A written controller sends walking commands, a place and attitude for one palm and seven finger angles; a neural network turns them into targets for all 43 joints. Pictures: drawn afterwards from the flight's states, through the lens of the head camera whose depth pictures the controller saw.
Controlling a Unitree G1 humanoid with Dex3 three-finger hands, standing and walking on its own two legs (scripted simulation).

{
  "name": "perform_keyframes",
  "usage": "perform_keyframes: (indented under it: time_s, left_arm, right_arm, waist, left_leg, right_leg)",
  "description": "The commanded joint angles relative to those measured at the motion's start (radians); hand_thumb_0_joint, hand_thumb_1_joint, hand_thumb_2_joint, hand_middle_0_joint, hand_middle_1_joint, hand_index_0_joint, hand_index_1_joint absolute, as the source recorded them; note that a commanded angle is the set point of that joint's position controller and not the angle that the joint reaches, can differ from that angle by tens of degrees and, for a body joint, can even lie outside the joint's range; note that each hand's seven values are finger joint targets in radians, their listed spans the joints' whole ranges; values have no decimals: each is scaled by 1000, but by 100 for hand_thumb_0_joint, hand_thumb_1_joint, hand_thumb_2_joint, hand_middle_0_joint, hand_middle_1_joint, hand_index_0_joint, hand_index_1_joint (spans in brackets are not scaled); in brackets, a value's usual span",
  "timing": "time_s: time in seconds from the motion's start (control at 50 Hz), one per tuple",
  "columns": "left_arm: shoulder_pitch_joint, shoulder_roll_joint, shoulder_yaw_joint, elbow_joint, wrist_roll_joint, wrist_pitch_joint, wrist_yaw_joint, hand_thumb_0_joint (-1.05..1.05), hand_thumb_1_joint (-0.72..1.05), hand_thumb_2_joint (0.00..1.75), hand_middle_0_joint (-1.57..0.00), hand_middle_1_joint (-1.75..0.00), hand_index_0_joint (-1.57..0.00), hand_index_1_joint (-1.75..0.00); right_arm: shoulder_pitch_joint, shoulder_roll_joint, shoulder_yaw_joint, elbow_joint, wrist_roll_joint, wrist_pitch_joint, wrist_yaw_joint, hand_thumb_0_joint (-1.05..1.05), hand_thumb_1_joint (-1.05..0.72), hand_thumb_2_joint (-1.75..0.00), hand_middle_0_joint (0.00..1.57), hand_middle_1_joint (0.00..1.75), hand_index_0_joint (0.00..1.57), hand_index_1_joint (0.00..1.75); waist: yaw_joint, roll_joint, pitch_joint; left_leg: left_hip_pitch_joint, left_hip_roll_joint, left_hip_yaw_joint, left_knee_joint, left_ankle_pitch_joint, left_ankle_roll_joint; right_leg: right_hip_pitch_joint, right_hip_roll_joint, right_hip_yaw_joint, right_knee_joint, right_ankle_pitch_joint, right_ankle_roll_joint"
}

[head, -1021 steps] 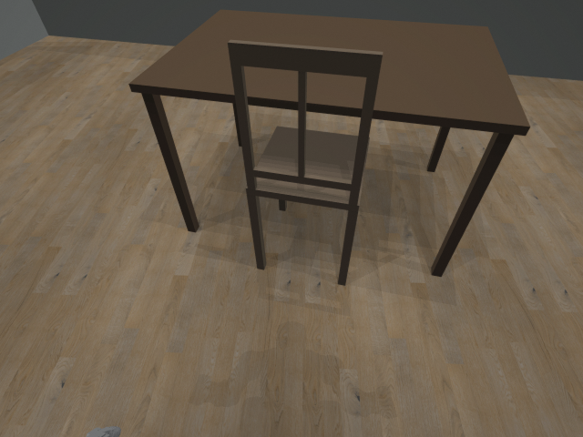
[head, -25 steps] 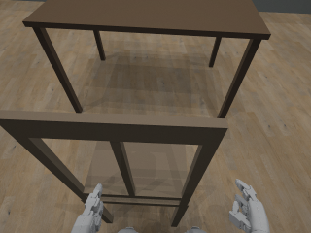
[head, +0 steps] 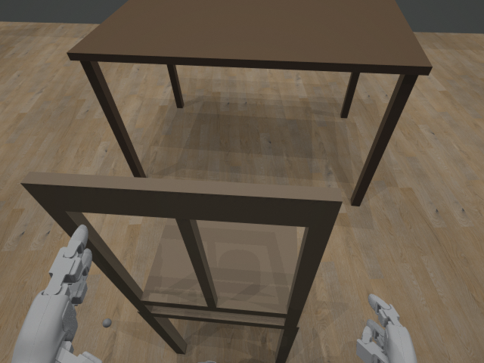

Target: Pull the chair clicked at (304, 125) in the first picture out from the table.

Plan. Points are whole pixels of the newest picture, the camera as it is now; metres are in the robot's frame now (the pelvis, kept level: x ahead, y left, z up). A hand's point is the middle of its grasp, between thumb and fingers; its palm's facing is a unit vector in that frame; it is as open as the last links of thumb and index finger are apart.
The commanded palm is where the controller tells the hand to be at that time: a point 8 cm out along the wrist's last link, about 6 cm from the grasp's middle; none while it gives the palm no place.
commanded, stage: draw the hand back to the body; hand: left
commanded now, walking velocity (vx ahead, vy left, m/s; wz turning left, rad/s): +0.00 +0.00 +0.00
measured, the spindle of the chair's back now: (202, 269) +0.27 +0.10 +0.00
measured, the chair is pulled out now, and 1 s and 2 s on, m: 0.60 0.60 0.60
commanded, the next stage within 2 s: step back with the hand held close in 1.00 s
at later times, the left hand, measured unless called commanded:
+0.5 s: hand (34, 262) +0.19 +0.24 +0.19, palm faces +0.42 -0.77 -0.47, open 10.8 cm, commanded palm +0.15 +0.28 +0.22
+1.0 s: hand (26, 221) +0.21 +0.24 +0.23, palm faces +0.45 -0.76 -0.46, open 7.5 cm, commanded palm +0.17 +0.29 +0.24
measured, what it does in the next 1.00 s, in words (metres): rises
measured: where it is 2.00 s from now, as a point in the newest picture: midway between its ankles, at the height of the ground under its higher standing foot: outside the picture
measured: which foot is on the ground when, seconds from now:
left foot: down 0.00-1.00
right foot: down 0.00-1.00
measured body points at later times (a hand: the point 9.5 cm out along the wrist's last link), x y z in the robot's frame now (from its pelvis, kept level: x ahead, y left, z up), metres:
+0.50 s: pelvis +0.02 -0.01 +0.05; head +0.00 -0.04 +0.50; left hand +0.16 +0.28 +0.22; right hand +0.21 -0.23 -0.04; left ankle -0.01 +0.14 -0.67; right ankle +0.01 -0.13 -0.67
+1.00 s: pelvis +0.02 -0.01 +0.06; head +0.01 -0.05 +0.51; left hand +0.18 +0.28 +0.25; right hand +0.20 -0.25 -0.03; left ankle -0.01 +0.14 -0.67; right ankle +0.01 -0.13 -0.67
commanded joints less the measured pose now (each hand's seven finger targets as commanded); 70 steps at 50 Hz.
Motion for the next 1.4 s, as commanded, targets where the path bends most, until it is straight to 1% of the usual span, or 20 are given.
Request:
perform_keyframes:
  time_s: [0.0, 0.06, 0.16, 0.22, 0.3, 0.46, 0.6, 0.64, 0.68, 0.86, 0.98, 1.1, 1.12, 1.14, 1.16, 1.18, 1.22, 1.3, 1.34, 1.38]
  left_arm:
    - [39, 57, 29, -161, 87, 68, 138, 0, -19, 37, -5, -8, -5, -8]
    - [-50, 124, 82, -161, 98, 87, 177, 0, -8, 43, -7, -10, -7, -10]
    - [-174, 217, 177, -204, 109, 75, 213, 0, 10, 51, -9, -14, -9, -14]
    - [-155, 189, 185, -192, 107, 63, 214, 0, 21, 57, -10, -16, -10, -16]
    - [-225, 233, 237, -230, 101, 53, 219, 0, 36, 64, -13, -19, -13, -19]
    - [-337, 268, 327, -175, 95, 38, 220, 0, 65, 78, -16, -25, -16, -25]
    - [-359, 256, 395, -42, 81, 17, 200, 0, 90, 90, -20, -30, -20, -30]
    - [-313, 210, 366, 9, 78, 18, 188, 0, 90, 90, -20, -30, -20, -30]
    - [-294, 183, 336, 8, 77, 18, 174, 0, 90, 90, -20, -30, -20, -30]
    - [-356, 300, 411, -182, 86, -4, 193, 0, 90, 90, -20, -30, -20, -30]
    - [-339, 222, 363, -50, 85, 8, 187, 0, 90, 90, -20, -30, -20, -30]
    - [-378, 226, 343, -92, 86, 2, 180, 0, 90, 90, -20, -30, -20, -30]
    - [-552, 400, 508, -168, 73, -54, 177, 0, 90, 90, -20, -30, -20, -30]
    - [-464, 334, 476, -68, 81, -58, 168, 0, 90, 90, -20, -30, -20, -30]
    - [-482, 344, 471, -97, 83, -61, 164, 0, 90, 90, -20, -30, -20, -30]
    - [-394, 273, 430, -33, 86, -52, 161, 0, 90, 90, -20, -30, -20, -30]
    - [-303, 236, 402, -33, 92, -49, 158, 0, 90, 90, -20, -30, -20, -30]
    - [-202, 244, 414, -84, 100, -40, 171, 0, 90, 90, -20, -30, -20, -30]
    - [-192, 268, 436, -116, 102, -38, 177, 0, 90, 90, -20, -30, -20, -30]
    - [-182, 287, 454, -142, 101, -41, 187, 0, 90, 90, -20, -30, -20, -30]
  right_arm:
    - [-84, -99, -27, -155, -19, -41, -27, 0, -90, -90, 20, 30, 20, 30]
    - [-111, -112, -17, -145, -24, -42, -34, 0, -90, -90, 20, 30, 20, 30]
    - [-125, -120, -4, -118, -26, -86, -39, 0, -90, -90, 20, 30, 20, 30]
    - [-131, -114, 0, -96, -29, -108, -30, 0, -90, -90, 20, 30, 20, 30]
    - [-139, -124, 0, -65, -33, -142, -26, 0, -90, -90, 20, 30, 20, 30]
    - [-158, -139, -9, -1, -40, -174, -11, 0, -90, -90, 20, 30, 20, 30]
    - [-180, -139, -21, 28, -40, -140, 13, 0, -90, -90, 20, 30, 20, 30]
    - [-188, -135, -26, 29, -41, -126, 21, 0, -90, -90, 20, 30, 20, 30]
    - [-196, -135, -28, 26, -38, -114, 30, 0, -90, -90, 20, 30, 20, 30]
    - [-205, -135, -31, 25, -39, -131, 19, 0, -90, -90, 20, 30, 20, 30]
    - [-204, -137, -35, 40, -39, -116, 17, 0, -90, -90, 20, 30, 20, 30]
    - [-213, -144, -34, 30, -42, -112, 26, 0, -90, -90, 20, 30, 20, 30]
    - [-187, -163, -43, 10, -33, -85, 28, 0, -90, -90, 20, 30, 20, 30]
    - [-187, -145, -43, 31, -39, -73, 28, 0, -90, -90, 20, 30, 20, 30]
    - [-194, -153, -46, 19, -38, -65, 31, 0, -90, -90, 20, 30, 20, 30]
    - [-195, -144, -41, 16, -40, -56, 31, 0, -90, -90, 20, 30, 20, 30]
    - [-206, -153, -41, -2, -45, -33, 36, 0, -90, -90, 20, 30, 20, 30]
    - [-220, -145, -47, -29, -45, 2, 37, 0, -90, -90, 20, 30, 20, 30]
    - [-223, -140, -51, -37, -45, 13, 33, 0, -90, -90, 20, 30, 20, 30]
    - [-222, -134, -48, -41, -42, 13, 28, 0, -90, -90, 20, 30, 20, 30]
  waist:
    - [-25, -19, 2]
    - [-19, -78, 49]
    - [-2, 0, 65]
    - [3, 34, 72]
    - [-1, 47, 77]
    - [2, -10, 93]
    - [11, -44, 111]
    - [12, -92, 118]
    - [11, -75, 121]
    - [16, 23, 29]
    - [6, -36, 137]
    - [9, -18, 91]
    - [-17, -37, 177]
    - [-30, -90, 169]
    - [-30, -72, 158]
    - [-32, -76, 153]
    - [-25, -30, 101]
    - [-21, -24, 11]
    - [-21, -60, -7]
    - [-20, -30, -17]
  left_leg:
    - [106, 9, 42, -250, 219, 40]
    - [140, 5, 40, -293, 192, 46]
    - [248, 0, 35, -379, 193, 45]
    - [304, 1, 35, -421, 246, 41]
    - [366, 3, 39, -459, 289, 37]
    - [443, 6, 38, -526, 376, 38]
    - [480, 10, 61, -571, 438, 41]
    - [480, 13, 65, -576, 463, 45]
    - [491, 15, 71, -582, 475, 46]
    - [556, 11, 76, -598, 503, 41]
    - [537, 17, 79, -609, 466, 44]
    - [554, 16, 77, -619, 478, 47]
    - [504, 35, 71, -591, 405, 61]
    - [504, 30, 61, -583, 372, 57]
    - [500, 23, 59, -586, 356, 54]
    - [511, 29, 59, -599, 382, 51]
    - [521, 51, 50, -631, 490, 54]
    - [532, 78, 43, -637, 641, 54]
    - [509, 81, 44, -631, 629, 51]
    - [490, 85, 40, -641, 606, 53]
  right_leg:
    - [188, -9, 13, -266, 157, -26]
    - [232, -10, 19, -339, 112, -26]
    - [300, -16, 25, -404, 112, -33]
    - [348, -14, 16, -407, 187, -32]
    - [393, -12, 24, -450, 249, -32]
    - [469, -10, 26, -499, 354, -26]
    - [526, -12, 30, -526, 442, -16]
    - [536, -12, 22, -530, 472, -11]
    - [543, -14, 27, -544, 485, -10]
    - [593, -14, 39, -568, 504, -18]
    - [543, -7, 32, -588, 461, -14]
    - [564, -12, 33, -583, 467, -14]
    - [481, -62, 169, -652, 576, -28]
    - [494, -82, 175, -654, 607, -37]
    - [501, -92, 191, -655, 622, -42]
    - [503, -89, 175, -641, 623, -40]
    - [537, -72, 135, -602, 627, -28]
    - [575, -57, 102, -562, 653, -13]
    - [583, -57, 103, -558, 662, -10]
    - [587, -57, 99, -542, 635, -8]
